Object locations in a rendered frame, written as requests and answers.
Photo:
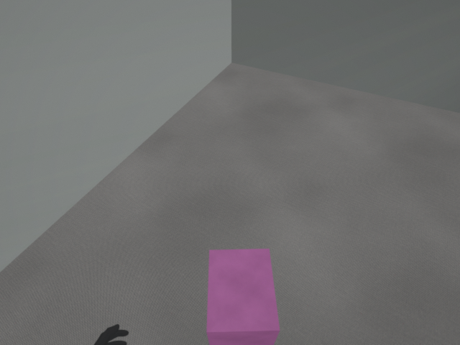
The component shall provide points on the carton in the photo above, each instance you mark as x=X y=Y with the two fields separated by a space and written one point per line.
x=242 y=308

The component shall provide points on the robot left hand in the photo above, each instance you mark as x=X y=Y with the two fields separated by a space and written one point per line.
x=111 y=333

